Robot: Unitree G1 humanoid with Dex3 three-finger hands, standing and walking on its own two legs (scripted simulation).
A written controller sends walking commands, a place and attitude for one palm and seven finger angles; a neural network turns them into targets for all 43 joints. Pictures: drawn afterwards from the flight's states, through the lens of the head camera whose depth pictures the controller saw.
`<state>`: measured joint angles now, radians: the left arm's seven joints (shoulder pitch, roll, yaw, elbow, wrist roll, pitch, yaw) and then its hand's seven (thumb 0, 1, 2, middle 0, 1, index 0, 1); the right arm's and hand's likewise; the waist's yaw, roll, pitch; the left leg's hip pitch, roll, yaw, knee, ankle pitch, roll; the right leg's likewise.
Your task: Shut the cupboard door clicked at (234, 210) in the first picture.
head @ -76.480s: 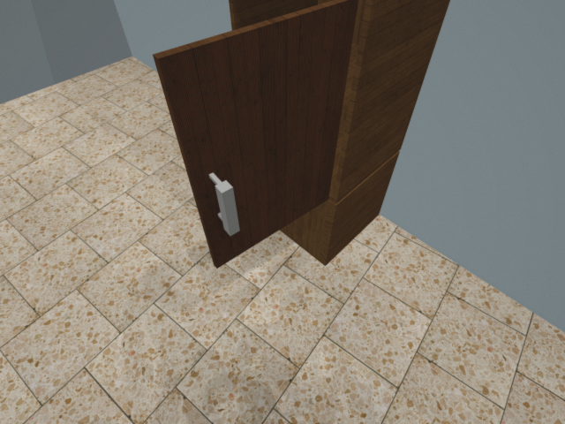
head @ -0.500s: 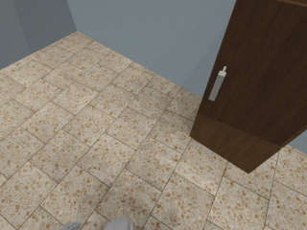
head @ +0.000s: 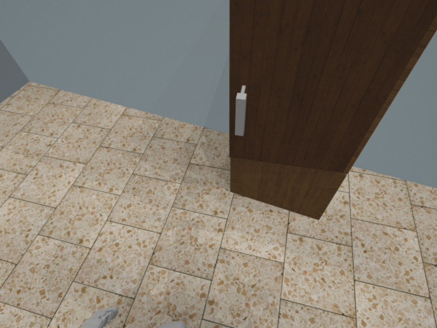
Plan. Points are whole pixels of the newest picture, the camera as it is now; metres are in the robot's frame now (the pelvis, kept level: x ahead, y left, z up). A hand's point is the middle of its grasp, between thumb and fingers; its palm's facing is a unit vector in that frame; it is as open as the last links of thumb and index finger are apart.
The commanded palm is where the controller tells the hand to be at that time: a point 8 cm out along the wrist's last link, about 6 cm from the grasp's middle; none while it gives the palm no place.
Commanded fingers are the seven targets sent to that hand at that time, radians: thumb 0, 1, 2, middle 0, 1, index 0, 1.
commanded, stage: turn to face it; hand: left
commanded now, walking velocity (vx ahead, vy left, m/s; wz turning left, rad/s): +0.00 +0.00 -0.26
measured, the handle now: (241, 110) +0.70 -0.03 -0.07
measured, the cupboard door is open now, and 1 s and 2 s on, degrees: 10 10 10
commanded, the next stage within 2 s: take the last steps up to it in 0.14 s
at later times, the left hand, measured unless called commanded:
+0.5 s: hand out of the picture +0.12 +0.20 -0.16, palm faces -0.13 -0.98 -0.16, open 7.4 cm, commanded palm none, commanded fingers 0.00 0.90 0.90 -0.20 -0.30 -0.20 -0.30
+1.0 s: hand (194, 293) +0.21 +0.08 -0.16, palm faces -0.14 -0.97 -0.19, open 7.2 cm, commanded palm none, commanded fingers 0.00 0.90 0.90 -0.20 -0.30 -0.20 -0.30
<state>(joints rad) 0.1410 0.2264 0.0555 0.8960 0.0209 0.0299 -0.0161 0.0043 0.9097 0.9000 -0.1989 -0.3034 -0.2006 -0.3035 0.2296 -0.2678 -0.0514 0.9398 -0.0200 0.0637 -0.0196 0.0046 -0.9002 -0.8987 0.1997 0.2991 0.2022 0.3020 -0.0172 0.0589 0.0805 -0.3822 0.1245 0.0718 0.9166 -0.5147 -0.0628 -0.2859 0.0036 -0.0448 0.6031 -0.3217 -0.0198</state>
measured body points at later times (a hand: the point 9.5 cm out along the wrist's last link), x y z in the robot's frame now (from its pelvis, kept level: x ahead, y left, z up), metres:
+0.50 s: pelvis +0.04 +0.01 +0.02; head +0.06 +0.04 +0.47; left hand +0.13 +0.25 -0.14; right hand +0.01 -0.23 -0.11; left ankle +0.03 +0.12 -0.73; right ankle -0.01 -0.13 -0.65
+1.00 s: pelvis +0.15 -0.10 +0.02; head +0.17 -0.09 +0.46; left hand +0.22 +0.13 -0.14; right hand +0.13 -0.34 -0.13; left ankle +0.21 +0.00 -0.69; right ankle +0.09 -0.18 -0.73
